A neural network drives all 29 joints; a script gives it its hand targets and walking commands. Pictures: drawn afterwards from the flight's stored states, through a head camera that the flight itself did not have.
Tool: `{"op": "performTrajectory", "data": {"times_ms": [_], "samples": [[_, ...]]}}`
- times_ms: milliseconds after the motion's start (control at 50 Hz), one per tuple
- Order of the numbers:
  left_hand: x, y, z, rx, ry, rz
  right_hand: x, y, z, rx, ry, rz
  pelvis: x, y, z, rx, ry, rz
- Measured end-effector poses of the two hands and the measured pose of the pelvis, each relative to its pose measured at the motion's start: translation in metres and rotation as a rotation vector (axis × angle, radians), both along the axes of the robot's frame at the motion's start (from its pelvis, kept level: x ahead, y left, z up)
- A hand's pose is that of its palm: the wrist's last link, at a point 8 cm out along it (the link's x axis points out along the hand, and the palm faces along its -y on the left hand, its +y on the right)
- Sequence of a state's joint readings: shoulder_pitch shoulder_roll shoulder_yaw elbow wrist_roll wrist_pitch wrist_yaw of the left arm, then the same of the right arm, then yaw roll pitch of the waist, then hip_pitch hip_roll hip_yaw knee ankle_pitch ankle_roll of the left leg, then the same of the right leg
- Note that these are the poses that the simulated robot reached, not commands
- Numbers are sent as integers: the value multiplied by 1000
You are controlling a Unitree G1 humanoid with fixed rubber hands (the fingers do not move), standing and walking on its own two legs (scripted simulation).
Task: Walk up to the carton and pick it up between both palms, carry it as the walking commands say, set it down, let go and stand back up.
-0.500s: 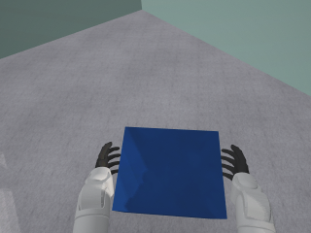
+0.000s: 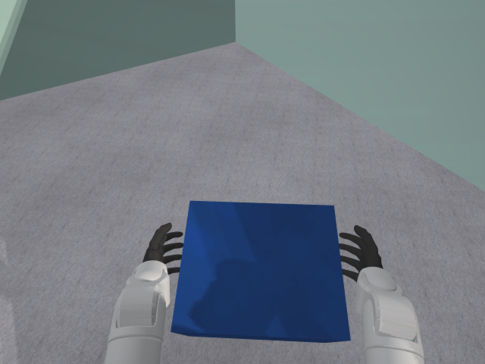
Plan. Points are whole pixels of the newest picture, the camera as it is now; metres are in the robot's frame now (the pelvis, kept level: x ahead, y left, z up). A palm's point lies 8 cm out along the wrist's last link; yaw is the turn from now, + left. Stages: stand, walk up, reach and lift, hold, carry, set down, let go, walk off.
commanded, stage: carry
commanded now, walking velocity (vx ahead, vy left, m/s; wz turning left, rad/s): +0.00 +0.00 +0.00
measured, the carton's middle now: (258, 273) +0.32 +0.00 -0.06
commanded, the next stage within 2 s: none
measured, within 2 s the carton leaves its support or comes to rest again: neither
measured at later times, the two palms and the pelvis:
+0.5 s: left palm (115, 317) +0.20 +0.22 +0.03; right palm (355, 321) +0.20 -0.13 +0.04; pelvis -0.07 +0.04 +0.00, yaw +0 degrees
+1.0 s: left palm (95, 344) +0.16 +0.23 +0.02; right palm (346, 359) +0.16 -0.11 +0.03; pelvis -0.12 +0.06 +0.00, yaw -1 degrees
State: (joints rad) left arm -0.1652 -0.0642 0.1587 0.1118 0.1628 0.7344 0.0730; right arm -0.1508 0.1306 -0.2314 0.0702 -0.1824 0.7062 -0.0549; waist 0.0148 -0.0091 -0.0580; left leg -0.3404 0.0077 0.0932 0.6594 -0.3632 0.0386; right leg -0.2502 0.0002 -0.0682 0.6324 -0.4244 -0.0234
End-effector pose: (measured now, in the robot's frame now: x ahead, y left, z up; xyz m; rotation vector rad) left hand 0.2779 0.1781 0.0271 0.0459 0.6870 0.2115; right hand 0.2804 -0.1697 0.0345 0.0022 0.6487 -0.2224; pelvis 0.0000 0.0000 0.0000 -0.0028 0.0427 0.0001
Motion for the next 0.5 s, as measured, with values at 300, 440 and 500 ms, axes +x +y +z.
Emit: {"op": "performTrajectory", "data": {"times_ms": [300, 440, 500], "samples": [[-53, 19, 10, -23, -7, 28, -52, 21, 15, 9, -7, -19, -41, 21, 4, -9, -48, 2], [-74, 33, 5, 2, 21, 6, -71, 34, 11, -19, 24, 10, -61, 31, 4, -14, -55, -3], [-81, 39, 2, 15, 42, -4, -78, 40, 8, -36, 44, 25, -69, 36, 5, -17, -55, -3]]}}
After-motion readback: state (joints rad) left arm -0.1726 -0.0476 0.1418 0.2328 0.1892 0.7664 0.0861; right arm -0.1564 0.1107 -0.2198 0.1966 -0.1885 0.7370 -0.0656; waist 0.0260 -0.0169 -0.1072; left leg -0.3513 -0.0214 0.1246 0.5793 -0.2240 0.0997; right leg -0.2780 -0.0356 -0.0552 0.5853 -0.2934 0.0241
